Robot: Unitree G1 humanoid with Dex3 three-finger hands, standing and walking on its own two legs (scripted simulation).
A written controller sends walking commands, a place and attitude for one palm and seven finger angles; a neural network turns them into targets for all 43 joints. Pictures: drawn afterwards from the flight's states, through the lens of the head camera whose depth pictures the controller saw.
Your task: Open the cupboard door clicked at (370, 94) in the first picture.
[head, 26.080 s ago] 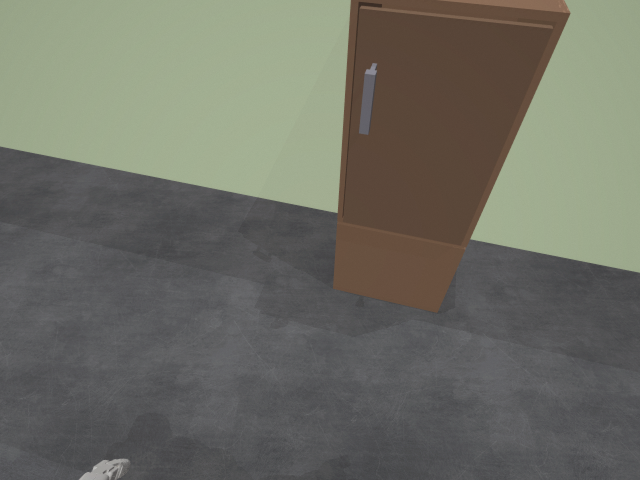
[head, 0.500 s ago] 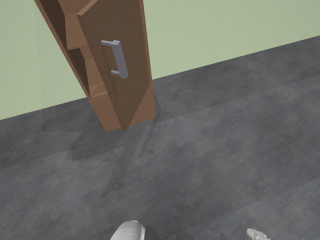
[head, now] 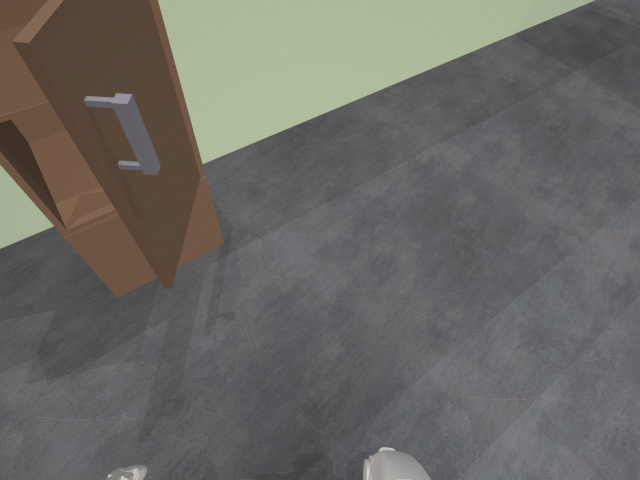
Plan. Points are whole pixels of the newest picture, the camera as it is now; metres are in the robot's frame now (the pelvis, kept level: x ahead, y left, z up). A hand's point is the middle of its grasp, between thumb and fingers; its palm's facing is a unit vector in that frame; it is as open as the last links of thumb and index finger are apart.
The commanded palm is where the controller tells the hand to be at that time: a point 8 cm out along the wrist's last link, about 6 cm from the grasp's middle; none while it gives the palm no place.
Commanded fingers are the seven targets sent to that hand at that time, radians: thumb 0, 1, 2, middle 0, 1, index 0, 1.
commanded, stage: walk to a spot facing it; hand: left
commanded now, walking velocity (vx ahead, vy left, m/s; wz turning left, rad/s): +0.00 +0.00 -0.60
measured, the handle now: (124, 137) +0.54 +0.35 +0.05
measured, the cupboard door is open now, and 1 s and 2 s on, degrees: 53 53 53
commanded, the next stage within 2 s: none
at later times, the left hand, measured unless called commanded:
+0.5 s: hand (229, 444) +0.17 +0.14 -0.17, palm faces -0.24 -0.95 -0.20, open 7.4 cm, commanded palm none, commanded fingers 0.00 0.90 0.90 -0.20 -0.30 -0.20 -0.30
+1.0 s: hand (355, 252) +0.51 -0.03 -0.16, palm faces -0.59 -0.79 -0.17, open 7.4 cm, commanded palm none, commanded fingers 0.00 0.90 0.90 -0.20 -0.30 -0.20 -0.30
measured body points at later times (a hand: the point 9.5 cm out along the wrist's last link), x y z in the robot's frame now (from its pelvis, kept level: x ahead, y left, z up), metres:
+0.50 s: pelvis +0.10 -0.04 +0.00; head +0.15 -0.05 +0.45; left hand +0.18 +0.19 -0.15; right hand +0.14 -0.31 -0.13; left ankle +0.21 +0.07 -0.71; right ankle -0.01 -0.13 -0.74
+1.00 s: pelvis +0.30 -0.10 -0.01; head +0.34 -0.13 +0.44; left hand +0.54 +0.01 -0.15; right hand +0.08 -0.21 -0.15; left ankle +0.24 +0.05 -0.74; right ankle +0.34 -0.25 -0.71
